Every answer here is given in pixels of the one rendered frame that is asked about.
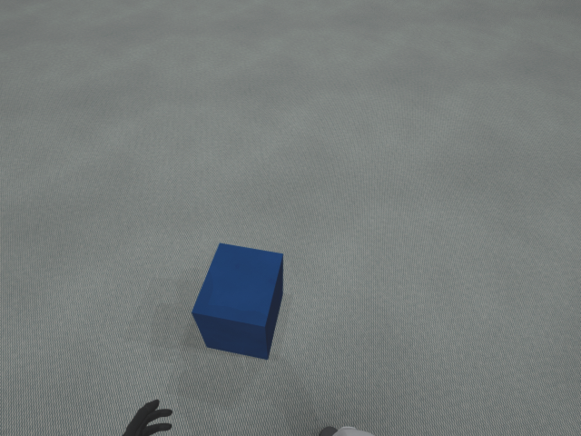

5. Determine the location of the left robot hand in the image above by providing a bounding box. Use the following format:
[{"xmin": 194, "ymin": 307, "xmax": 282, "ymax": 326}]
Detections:
[{"xmin": 123, "ymin": 400, "xmax": 172, "ymax": 436}]

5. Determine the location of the carton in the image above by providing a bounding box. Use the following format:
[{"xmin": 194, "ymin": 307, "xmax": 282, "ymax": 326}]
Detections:
[{"xmin": 192, "ymin": 243, "xmax": 283, "ymax": 360}]

